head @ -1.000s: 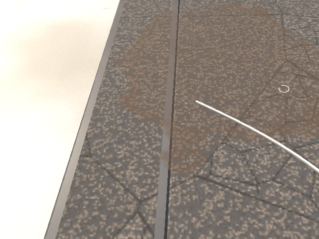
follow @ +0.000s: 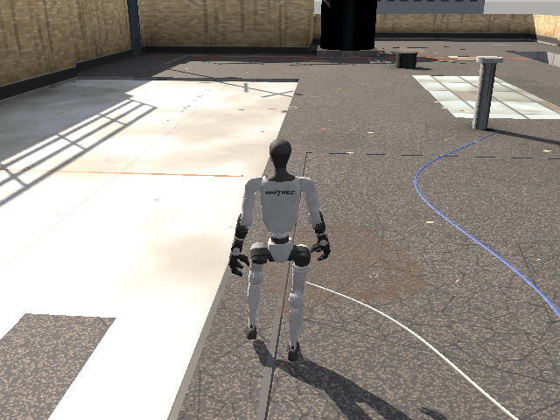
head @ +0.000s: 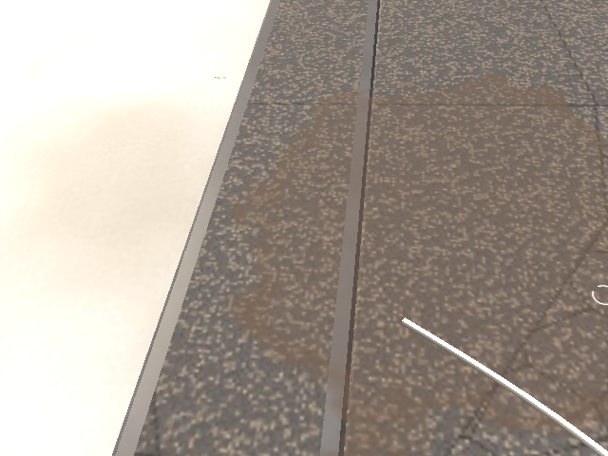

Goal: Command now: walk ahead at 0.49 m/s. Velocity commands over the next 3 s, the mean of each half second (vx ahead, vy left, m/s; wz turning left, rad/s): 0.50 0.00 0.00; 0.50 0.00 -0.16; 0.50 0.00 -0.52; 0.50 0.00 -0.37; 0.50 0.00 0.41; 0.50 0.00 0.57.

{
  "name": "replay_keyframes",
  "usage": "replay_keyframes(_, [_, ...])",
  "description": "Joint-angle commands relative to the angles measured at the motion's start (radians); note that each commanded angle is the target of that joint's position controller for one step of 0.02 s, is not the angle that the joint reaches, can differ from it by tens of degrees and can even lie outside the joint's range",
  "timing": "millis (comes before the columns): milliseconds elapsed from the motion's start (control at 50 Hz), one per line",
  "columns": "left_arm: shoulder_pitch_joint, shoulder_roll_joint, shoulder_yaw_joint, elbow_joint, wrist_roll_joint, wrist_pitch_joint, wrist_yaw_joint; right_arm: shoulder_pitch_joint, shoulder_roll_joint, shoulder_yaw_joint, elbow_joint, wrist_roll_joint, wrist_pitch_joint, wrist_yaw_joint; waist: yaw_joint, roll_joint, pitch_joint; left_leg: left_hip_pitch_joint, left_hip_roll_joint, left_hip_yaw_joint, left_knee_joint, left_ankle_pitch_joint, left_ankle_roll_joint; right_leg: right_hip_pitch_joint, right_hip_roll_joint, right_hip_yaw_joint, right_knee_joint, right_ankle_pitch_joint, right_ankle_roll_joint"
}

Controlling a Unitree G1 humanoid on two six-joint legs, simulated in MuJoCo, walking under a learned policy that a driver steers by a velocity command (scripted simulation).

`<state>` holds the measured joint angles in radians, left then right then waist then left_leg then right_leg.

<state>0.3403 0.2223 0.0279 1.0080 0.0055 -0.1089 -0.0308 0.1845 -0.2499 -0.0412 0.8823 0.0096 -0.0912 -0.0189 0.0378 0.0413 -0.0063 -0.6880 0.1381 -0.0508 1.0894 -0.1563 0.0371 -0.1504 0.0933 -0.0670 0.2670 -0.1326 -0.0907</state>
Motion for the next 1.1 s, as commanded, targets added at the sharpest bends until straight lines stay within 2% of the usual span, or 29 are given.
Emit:
replay_keyframes(20, [-0.037, 0.139, 0.023, -0.059, -0.005, -0.013, 0.021, 0.010, -0.040, -0.011, -0.045, -0.008, -0.001, -0.001, -0.041, -0.071, 0.062, -0.021, 0.029, -0.005, -0.166, 0.166, -0.020, -0.086, -0.282, 0.202, -0.182, 0.089, -0.160])
replay_keyframes(140, [0.081, 0.167, 0.029, -0.025, -0.025, 0.006, 0.032, -0.200, -0.026, 0.000, -0.104, 0.009, -0.012, 0.025, 0.038, -0.084, 0.084, 0.021, -0.034, 0.043, -0.475, 0.252, -0.029, 0.058, -0.293, 0.160, -0.141, 0.079, -0.121])
replay_keyframes(200, [0.103, 0.172, 0.034, -0.010, -0.026, 0.023, 0.035, -0.246, -0.041, 0.000, -0.136, 0.013, -0.022, 0.046, 0.038, -0.095, 0.093, 0.017, -0.047, 0.039, -0.547, 0.156, 0.001, 0.162, -0.340, 0.177, -0.079, 0.094, -0.107])
replay_keyframes(240, [0.083, 0.187, 0.040, -0.012, -0.026, 0.034, 0.037, -0.192, -0.067, -0.011, -0.133, 0.013, -0.030, 0.054, -0.004, -0.115, 0.062, 0.120, -0.076, 0.061, -0.583, 0.080, 0.030, 0.188, -0.353, 0.180, -0.006, 0.211, -0.088])
replay_keyframes(260, [0.059, 0.188, 0.039, -0.019, -0.024, 0.039, 0.037, -0.101, -0.094, -0.026, -0.110, 0.012, -0.033, 0.053, -0.059, -0.119, 0.010, 0.253, -0.109, 0.089, -0.605, 0.064, 0.052, 0.178, -0.325, 0.152, 0.101, 0.380, -0.069])
replay_keyframes(280, [0.047, 0.160, 0.028, -0.028, -0.014, 0.043, 0.036, 0.082, -0.148, -0.055, -0.054, 0.011, -0.035, 0.047, -0.137, -0.099, -0.102, 0.498, -0.112, 0.083, -0.600, 0.079, 0.087, 0.105, -0.265, 0.105, 0.314, 0.471, -0.041])
replay_keyframes(300, [0.056, 0.115, 0.007, -0.062, 0.008, 0.038, 0.037, 0.281, -0.245, -0.078, -0.019, -0.001, -0.031, 0.037, -0.190, 0.050, -0.273, 0.814, 0.107, -0.178, -0.595, 0.096, 0.161, -0.114, -0.188, 0.040, 0.672, 0.194, -0.001])
replay_keyframes(320, [0.177, -0.014, -0.026, -0.056, -0.011, 0.013, 0.025, 0.313, -0.282, -0.083, 0.001, -0.009, -0.028, 0.048, -0.119, 0.317, -0.372, 1.097, 0.276, -0.641, -0.745, -0.089, 0.306, -0.498, -0.016, 0.089, 0.958, -0.407, 0.046])
replay_keyframes(340, [0.113, 0.116, 0.002, -0.048, -0.035, -0.010, 0.022, 0.276, -0.174, -0.056, -0.011, -0.003, -0.030, 0.049, -0.142, 0.179, -0.302, 1.042, 0.247, -0.643, -0.788, -0.153, 0.262, -0.605, -0.078, 0.202, 1.070, -0.408, 0.026])
replay_keyframes(360, [0.014, 0.166, 0.016, -0.079, -0.050, -0.022, 0.020, 0.181, -0.129, -0.041, -0.031, 0.000, -0.032, 0.046, -0.124, 0.113, -0.176, 0.905, 0.216, -0.478, -0.795, -0.071, 0.217, -0.641, -0.129, 0.180, 1.068, -0.305, 0.009])
replay_keyframes(380, [-0.031, 0.157, 0.018, -0.088, -0.043, -0.022, 0.027, 0.094, -0.109, -0.031, -0.049, -0.003, -0.030, 0.049, -0.088, 0.016, -0.118, 0.763, 0.176, -0.360, -0.821, 0.050, 0.198, -0.588, -0.181, 0.154, 1.025, -0.212, 0.015])
replay_keyframes(400, [-0.052, 0.145, 0.024, -0.091, -0.027, -0.015, 0.032, 0.053, -0.084, -0.025, -0.054, -0.007, -0.029, 0.053, -0.063, -0.004, -0.068, 0.659, 0.136, -0.277, -0.854, 0.115, 0.189, -0.550, -0.209, 0.146, 0.965, -0.159, 0.022])
replay_keyframes(440, [-0.016, 0.102, 0.025, -0.085, -0.024, 0.011, 0.032, 0.055, -0.056, -0.018, -0.034, -0.016, -0.032, 0.059, -0.023, 0.031, -0.049, 0.569, 0.090, -0.186, -0.909, 0.167, 0.183, -0.465, -0.234, 0.140, 0.902, -0.108, 0.031])
replay_keyframes(480, [-0.027, 0.086, 0.027, -0.092, -0.021, 0.028, 0.035, 0.090, -0.080, -0.024, -0.010, -0.014, -0.036, 0.053, -0.011, 0.021, -0.018, 0.541, 0.081, -0.129, -0.936, 0.244, 0.196, -0.488, -0.239, 0.128, 0.852, -0.073, 0.045])
replay_keyframes(560, [-0.178, 0.082, 0.031, -0.144, -0.010, 0.031, 0.035, 0.154, -0.106, -0.030, 0.019, -0.013, -0.023, 0.030, -0.041, 0.008, 0.027, 0.578, 0.076, -0.073, -0.965, 0.277, 0.190, -0.598, -0.241, 0.119, 0.645, 0.096, 0.071])
replay_keyframes(660, [-0.345, 0.064, 0.022, -0.188, -0.018, 0.021, 0.022, 0.227, -0.122, -0.032, 0.053, -0.001, -0.014, 0.017, -0.093, 0.017, 0.070, 0.614, 0.055, -0.012, -0.984, 0.205, 0.160, -0.550, -0.198, 0.074, 0.388, 0.243, 0.069])
replay_keyframes(740, [-0.422, 0.067, 0.017, -0.222, -0.028, 0.013, -0.001, 0.263, -0.133, -0.041, 0.086, 0.002, 0.001, 0.010, -0.107, 0.023, 0.101, 0.750, 0.109, 0.006, -0.944, 0.217, 0.151, -0.583, -0.188, 0.074, 0.303, 0.190, 0.041])
replay_keyframes(800, [-0.402, 0.091, 0.024, -0.233, -0.032, 0.010, -0.020, 0.229, -0.147, -0.051, 0.086, 0.001, 0.012, 0.003, -0.074, 0.036, 0.071, 0.812, 0.133, 0.048, -0.859, 0.392, 0.120, -0.504, -0.157, 0.047, 0.285, 0.075, -0.007])
replay_keyframes(840, [-0.233, 0.141, 0.055, -0.193, -0.029, 0.012, -0.021, 0.190, -0.155, -0.054, 0.074, -0.004, 0.023, -0.002, 0.021, 0.049, -0.042, 0.788, 0.094, 0.114, -0.636, 0.715, 0.083, -0.239, -0.075, -0.014, 0.269, 0.047, -0.051])
replay_keyframes(860, [-0.067, 0.193, 0.084, -0.143, -0.029, 0.016, -0.016, 0.189, -0.139, -0.046, 0.057, -0.013, 0.028, -0.006, 0.083, 0.016, -0.137, 0.668, 0.045, 0.157, -0.410, 0.687, 0.047, 0.010, -0.077, 0.027, 0.271, 0.074, -0.083])
replay_keyframes(880, [0.084, 0.296, 0.112, -0.124, -0.016, 0.022, -0.007, 0.265, -0.069, -0.021, 0.026, -0.030, 0.014, 0.001, 0.077, -0.182, -0.278, 0.288, -0.066, 0.181, -0.015, 0.307, -0.019, 0.401, -0.314, 0.436, 0.253, 0.018, -0.220])
replay_keyframes(900, [0.103, 0.284, 0.104, -0.118, -0.030, 0.024, -0.009, 0.281, -0.017, 0.002, 0.028, -0.023, -0.020, 0.016, 0.054, -0.305, -0.368, 0.025, -0.214, 0.047, 0.232, -0.371, -0.047, 0.563, -0.452, 0.867, 0.046, -0.128, -0.328])
replay_keyframes(920, [0.050, 0.224, 0.085, -0.127, -0.026, 0.022, -0.008, 0.198, -0.098, -0.018, 0.004, 0.011, -0.053, 0.027, 0.067, -0.238, -0.276, -0.092, -0.146, -0.058, 0.311, -0.346, -0.015, 0.504, -0.419, 0.797, 0.019, -0.188, -0.272])
replay_keyframes(940, [-0.027, 0.184, 0.076, -0.154, -0.021, 0.020, -0.004, 0.105, -0.129, -0.022, -0.028, 0.030, -0.069, 0.027, 0.053, -0.169, -0.165, -0.110, -0.098, -0.042, 0.282, -0.263, 0.006, 0.363, -0.380, 0.649, 0.014, -0.127, -0.232])
replay_keyframes(960, [-0.100, 0.157, 0.066, -0.174, -0.015, 0.018, -0.006, 0.066, -0.129, -0.027, -0.036, 0.017, -0.073, 0.019, 0.013, -0.069, -0.089, -0.063, -0.057, -0.031, 0.195, -0.186, 0.008, 0.196, -0.341, 0.537, -0.006, -0.021, -0.208])
replay_keyframes(980, [-0.142, 0.128, 0.056, -0.189, -0.008, 0.015, -0.005, 0.059, -0.137, -0.039, -0.041, -0.003, -0.063, 0.010, -0.023, -0.048, -0.063, 0.014, -0.025, -0.032, 0.113, -0.147, 0.003, 0.082, -0.308, 0.466, -0.027, 0.067, -0.190])
replay_keyframes(1000, [-0.156, 0.118, 0.051, -0.197, -0.004, 0.016, -0.004, 0.065, -0.124, -0.042, -0.050, -0.011, -0.050, 0.006, -0.049, -0.061, -0.052, 0.069, -0.016, -0.034, 0.072, -0.134, -0.004, 0.013, -0.285, 0.440, -0.050, 0.100, -0.189])
replay_keyframes(1040, [-0.132, 0.145, 0.058, -0.196, -0.012, 0.015, 0.006, 0.070, -0.095, -0.042, -0.062, -0.020, -0.028, -0.002, -0.064, -0.085, -0.034, 0.097, -0.019, -0.019, -0.014, -0.110, -0.030, -0.059, -0.264, 0.393, -0.079, 0.145, -0.202])
replay_keyframes(1100, [-0.062, 0.184, 0.069, -0.187, -0.017, 0.014, 0.029, -0.044, -0.088, -0.043, -0.107, -0.024, -0.016, -0.011, -0.036, -0.088, 0.010, 0.046, -0.040, -0.008, -0.206, 0.045, -0.067, -0.086, -0.239, 0.354, -0.099, 0.154, -0.188])
